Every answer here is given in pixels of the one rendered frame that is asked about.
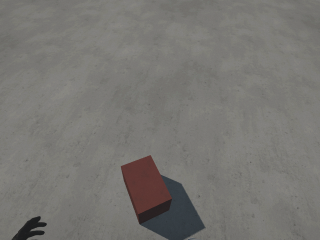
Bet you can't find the left robot hand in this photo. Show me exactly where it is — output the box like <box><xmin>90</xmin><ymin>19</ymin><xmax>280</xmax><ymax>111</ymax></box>
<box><xmin>12</xmin><ymin>216</ymin><xmax>47</xmax><ymax>240</ymax></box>

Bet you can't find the carton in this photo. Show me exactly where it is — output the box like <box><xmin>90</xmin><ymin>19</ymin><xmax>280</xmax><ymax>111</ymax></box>
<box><xmin>121</xmin><ymin>155</ymin><xmax>172</xmax><ymax>224</ymax></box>

